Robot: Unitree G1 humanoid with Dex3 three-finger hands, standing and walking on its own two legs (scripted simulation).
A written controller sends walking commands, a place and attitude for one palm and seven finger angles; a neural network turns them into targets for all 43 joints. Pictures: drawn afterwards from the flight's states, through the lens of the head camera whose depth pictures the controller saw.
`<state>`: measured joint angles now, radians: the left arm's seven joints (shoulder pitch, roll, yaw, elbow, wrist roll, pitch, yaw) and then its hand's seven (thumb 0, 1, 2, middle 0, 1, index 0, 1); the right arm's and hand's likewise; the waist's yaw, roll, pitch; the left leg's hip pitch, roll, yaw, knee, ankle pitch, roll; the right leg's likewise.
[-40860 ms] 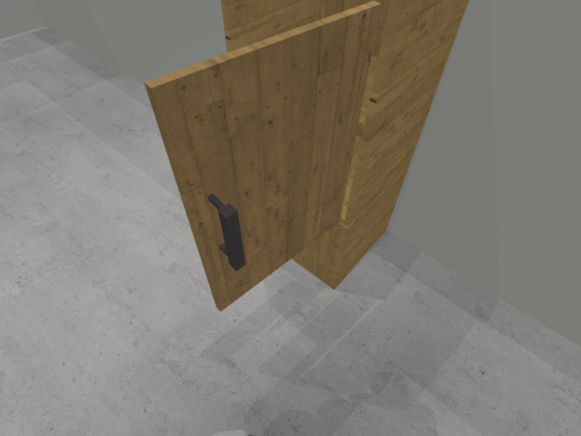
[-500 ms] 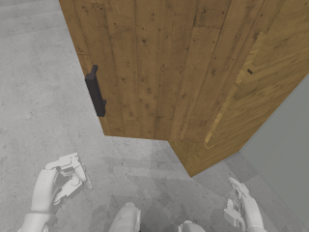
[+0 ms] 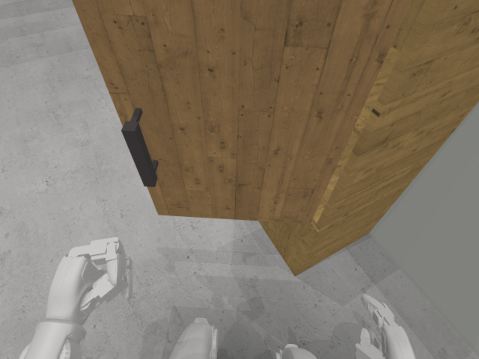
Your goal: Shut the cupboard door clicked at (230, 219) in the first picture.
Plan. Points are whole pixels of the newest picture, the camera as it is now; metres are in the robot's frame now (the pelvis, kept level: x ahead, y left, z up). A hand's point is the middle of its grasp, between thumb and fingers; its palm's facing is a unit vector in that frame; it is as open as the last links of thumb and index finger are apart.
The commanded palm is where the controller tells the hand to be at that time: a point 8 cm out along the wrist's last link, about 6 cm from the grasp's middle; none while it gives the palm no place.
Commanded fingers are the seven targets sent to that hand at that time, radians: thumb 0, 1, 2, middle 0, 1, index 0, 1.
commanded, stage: raise the hand and make a fist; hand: left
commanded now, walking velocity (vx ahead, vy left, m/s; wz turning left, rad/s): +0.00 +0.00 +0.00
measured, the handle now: (144, 149) +0.47 +0.22 +0.05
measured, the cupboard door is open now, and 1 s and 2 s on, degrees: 58 58 57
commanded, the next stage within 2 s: bring the fist close to the handle in 0.20 s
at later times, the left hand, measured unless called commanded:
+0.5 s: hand (133, 263) +0.25 +0.18 +0.06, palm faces -0.01 -1.00 -0.04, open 3.1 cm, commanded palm +0.24 +0.23 +0.06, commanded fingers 0.00 0.90 0.90 -1.30 -1.50 -1.30 -1.50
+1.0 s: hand (140, 212) +0.33 +0.19 +0.06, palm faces +0.00 -1.00 -0.02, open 3.1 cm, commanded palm +0.32 +0.24 +0.06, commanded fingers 0.00 0.90 0.90 -1.30 -1.50 -1.30 -1.50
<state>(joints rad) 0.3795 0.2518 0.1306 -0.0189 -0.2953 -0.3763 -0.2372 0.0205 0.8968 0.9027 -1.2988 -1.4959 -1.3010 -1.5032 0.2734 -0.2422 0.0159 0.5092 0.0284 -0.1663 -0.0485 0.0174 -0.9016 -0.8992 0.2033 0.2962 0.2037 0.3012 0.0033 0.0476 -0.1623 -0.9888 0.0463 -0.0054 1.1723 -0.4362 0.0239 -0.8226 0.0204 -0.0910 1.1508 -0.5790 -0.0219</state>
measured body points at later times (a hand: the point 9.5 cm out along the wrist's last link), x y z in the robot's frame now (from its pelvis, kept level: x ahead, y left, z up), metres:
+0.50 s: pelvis +0.00 -0.01 -0.01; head +0.06 -0.01 +0.44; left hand +0.24 +0.23 +0.06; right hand +0.19 -0.24 -0.09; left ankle +0.07 +0.10 -0.64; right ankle +0.00 -0.11 -0.64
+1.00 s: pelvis +0.00 +0.00 +0.00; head +0.06 +0.00 +0.45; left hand +0.32 +0.24 +0.06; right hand +0.15 -0.25 -0.09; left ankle +0.07 +0.10 -0.64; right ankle +0.00 -0.11 -0.64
